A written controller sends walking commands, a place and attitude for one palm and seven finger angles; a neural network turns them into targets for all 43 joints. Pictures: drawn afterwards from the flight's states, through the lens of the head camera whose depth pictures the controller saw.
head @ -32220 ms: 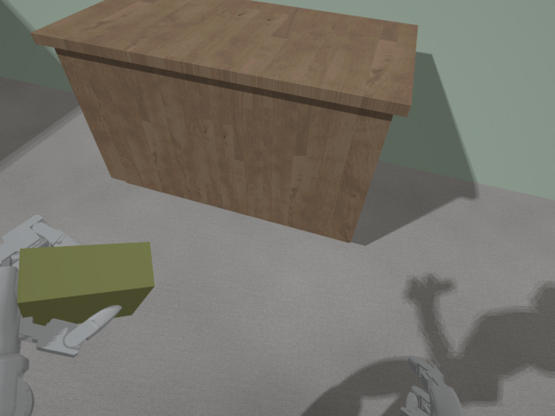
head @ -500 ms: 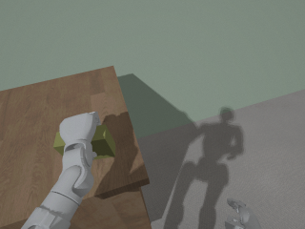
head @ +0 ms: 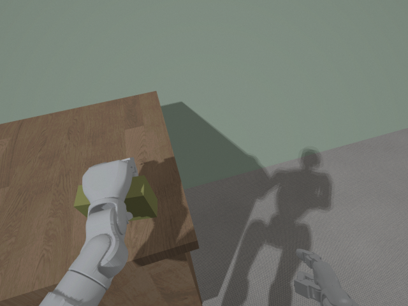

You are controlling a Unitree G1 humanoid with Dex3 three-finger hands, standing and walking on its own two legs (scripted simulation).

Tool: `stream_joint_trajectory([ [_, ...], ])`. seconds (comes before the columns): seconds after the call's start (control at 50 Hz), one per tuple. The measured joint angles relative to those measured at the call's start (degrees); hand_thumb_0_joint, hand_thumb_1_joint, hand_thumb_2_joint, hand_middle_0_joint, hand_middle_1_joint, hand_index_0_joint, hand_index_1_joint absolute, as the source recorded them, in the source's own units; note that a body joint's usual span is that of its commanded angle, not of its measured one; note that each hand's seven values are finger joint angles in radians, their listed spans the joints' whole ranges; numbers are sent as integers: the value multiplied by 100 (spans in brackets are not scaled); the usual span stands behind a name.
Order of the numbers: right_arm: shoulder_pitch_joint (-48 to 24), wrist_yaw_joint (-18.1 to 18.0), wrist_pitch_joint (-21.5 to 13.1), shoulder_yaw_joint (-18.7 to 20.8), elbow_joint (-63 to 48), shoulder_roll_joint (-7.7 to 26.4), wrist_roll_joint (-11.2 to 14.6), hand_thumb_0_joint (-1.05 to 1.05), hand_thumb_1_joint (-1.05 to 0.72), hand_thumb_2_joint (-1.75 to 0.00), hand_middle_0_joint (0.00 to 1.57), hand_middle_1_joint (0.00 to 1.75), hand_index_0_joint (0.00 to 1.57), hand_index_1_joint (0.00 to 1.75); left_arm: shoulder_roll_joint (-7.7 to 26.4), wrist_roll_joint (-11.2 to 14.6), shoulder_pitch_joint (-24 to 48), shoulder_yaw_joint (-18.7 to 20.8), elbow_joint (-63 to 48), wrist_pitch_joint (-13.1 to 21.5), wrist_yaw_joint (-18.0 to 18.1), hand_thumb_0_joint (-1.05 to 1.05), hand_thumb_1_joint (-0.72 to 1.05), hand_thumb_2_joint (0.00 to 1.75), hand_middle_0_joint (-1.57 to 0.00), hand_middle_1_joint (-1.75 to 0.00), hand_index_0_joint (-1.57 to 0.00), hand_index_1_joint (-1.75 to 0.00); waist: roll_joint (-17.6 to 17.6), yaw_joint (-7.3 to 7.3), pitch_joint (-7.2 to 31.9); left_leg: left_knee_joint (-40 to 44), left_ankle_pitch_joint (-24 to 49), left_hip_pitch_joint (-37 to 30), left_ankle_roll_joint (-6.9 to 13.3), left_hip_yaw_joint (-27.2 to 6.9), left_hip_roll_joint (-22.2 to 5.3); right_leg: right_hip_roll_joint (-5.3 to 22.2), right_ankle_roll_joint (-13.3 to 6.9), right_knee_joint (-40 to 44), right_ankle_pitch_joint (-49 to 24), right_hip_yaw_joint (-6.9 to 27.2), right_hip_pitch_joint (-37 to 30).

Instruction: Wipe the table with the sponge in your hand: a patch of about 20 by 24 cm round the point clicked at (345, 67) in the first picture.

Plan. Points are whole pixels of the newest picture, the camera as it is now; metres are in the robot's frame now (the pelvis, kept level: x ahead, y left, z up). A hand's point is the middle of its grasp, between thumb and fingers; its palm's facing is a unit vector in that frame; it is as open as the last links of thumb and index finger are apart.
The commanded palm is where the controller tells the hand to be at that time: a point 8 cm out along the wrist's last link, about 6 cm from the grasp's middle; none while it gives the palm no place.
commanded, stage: wipe back along the third lane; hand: left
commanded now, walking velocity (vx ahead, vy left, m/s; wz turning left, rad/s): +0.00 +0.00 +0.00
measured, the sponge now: (122, 205) +0.30 +0.23 +0.04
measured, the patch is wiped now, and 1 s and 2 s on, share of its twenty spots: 0.90 0.90 0.95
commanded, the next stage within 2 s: slide back across to the middle lane in 0.54 s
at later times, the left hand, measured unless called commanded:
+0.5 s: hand (120, 194) +0.30 +0.22 +0.09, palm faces +0.09 -0.04 -1.00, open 9.1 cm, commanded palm +0.25 +0.21 +0.11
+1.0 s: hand (115, 196) +0.29 +0.22 +0.09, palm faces +0.09 -0.10 -0.99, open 9.1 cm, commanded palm +0.24 +0.24 +0.13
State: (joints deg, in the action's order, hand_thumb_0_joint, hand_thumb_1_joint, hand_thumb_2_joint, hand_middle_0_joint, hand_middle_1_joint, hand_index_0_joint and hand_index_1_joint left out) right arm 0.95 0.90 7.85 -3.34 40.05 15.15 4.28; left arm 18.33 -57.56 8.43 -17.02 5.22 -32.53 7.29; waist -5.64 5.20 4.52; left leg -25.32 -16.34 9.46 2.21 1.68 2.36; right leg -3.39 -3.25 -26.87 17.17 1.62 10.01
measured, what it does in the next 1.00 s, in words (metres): stands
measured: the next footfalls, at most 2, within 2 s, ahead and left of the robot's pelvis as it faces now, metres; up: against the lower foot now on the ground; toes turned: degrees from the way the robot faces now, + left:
none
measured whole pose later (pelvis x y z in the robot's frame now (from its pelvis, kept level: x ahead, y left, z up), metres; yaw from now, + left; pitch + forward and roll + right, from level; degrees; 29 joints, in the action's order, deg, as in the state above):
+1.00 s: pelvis -0.01 +0.00 +0.00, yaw -1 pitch -1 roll +1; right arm 0.3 -0.4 8.8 -4.2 40.7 15.1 3.7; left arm 20.0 -54.8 6.2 -14.9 1.4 -31.7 5.1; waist -5.7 5.1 3.1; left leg -23.6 -15.4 7.3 2.4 2.6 2.3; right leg -3.5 -3.1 -25.9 16.3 2.7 8.4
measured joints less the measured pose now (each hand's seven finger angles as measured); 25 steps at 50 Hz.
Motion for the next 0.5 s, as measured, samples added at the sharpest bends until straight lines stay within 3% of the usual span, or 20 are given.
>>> stream_joint_trajectory([
  [0.5,111,-28,28,15,87,33,12,1,-91,-90,19,30,20,30,-70,-42,210,-109,128,-159,-49,2,-42,104,-70,-148,-81,-149,0,-44,-46,-47,53,96,42,18,43,43,41,-82,-32,14,110],
])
